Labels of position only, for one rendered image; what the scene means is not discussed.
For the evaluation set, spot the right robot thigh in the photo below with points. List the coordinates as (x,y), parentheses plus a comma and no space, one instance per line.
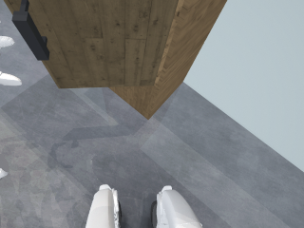
(177,210)

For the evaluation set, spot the left robot hand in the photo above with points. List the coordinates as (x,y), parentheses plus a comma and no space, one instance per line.
(5,78)

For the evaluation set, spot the robot left upper arm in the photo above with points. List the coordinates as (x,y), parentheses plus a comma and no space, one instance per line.
(4,170)

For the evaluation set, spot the cupboard door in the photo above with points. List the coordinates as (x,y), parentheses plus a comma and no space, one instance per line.
(102,43)

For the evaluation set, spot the handle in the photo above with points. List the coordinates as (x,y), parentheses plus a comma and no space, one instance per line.
(25,25)

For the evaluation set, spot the robot left shin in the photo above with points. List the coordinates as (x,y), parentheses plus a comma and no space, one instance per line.
(116,216)

